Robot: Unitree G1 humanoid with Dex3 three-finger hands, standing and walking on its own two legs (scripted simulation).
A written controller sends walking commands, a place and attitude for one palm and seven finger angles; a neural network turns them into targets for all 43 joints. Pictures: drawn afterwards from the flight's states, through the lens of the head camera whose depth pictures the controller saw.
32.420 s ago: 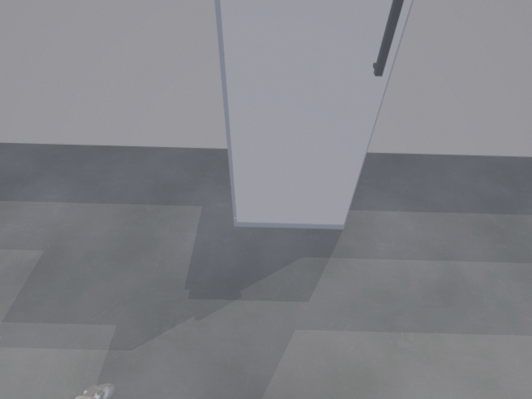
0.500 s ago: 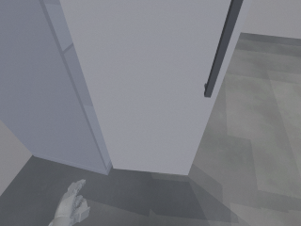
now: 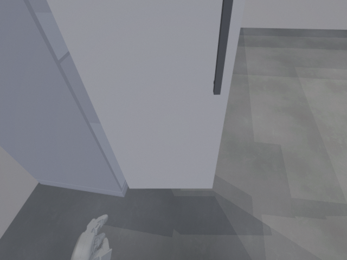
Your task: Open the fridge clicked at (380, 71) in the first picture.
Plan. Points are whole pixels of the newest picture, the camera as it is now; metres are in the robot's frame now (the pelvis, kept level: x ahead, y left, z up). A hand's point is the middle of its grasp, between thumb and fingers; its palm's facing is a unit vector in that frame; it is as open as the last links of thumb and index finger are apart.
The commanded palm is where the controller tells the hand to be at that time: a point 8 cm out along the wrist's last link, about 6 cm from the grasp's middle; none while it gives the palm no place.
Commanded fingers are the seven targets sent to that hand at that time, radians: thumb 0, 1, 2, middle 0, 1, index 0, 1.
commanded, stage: step back with the hand held close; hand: right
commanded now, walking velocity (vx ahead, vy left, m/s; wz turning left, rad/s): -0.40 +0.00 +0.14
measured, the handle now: (221, 40) +0.61 -0.11 +0.22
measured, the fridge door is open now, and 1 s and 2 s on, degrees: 81 81 81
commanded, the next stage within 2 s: stop stepping back and stand still in 0.20 s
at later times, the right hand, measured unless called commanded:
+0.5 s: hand out of the picture +0.10 -0.28 +0.17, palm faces +0.39 +0.82 -0.43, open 7.4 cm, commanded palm +0.07 -0.30 +0.18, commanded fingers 0.00 -0.90 -0.90 0.20 0.30 0.20 0.30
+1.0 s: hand out of the picture +0.07 -0.31 +0.15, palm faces +0.44 +0.80 -0.40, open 7.4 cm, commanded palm +0.02 -0.34 +0.18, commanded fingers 0.00 -0.90 -0.90 0.20 0.30 0.20 0.30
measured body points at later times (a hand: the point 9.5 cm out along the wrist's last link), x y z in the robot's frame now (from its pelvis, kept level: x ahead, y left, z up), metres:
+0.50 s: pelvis -0.10 -0.02 +0.00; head -0.11 -0.05 +0.45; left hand +0.02 +0.25 -0.07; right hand +0.07 -0.32 +0.19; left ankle -0.12 +0.10 -0.74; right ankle -0.08 -0.12 -0.69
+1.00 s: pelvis -0.13 -0.05 +0.00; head -0.16 -0.05 +0.45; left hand -0.01 +0.20 -0.09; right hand +0.04 -0.36 +0.17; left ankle -0.14 +0.06 -0.74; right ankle -0.10 -0.15 -0.72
